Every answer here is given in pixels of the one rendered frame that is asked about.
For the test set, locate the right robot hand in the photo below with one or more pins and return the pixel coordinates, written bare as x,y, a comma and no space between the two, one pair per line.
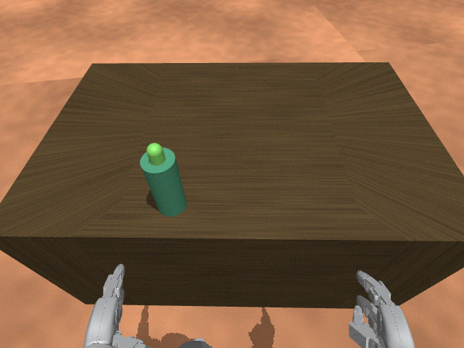
387,327

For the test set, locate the left robot hand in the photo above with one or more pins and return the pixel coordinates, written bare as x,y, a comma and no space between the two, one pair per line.
103,325

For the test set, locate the bottle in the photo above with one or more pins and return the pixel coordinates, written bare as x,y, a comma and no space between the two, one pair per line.
161,172

